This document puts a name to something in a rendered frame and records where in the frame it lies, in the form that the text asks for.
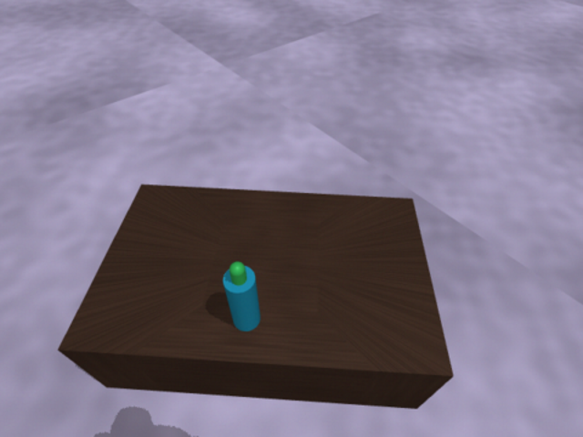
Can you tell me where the bottle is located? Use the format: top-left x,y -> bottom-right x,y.
223,261 -> 261,331

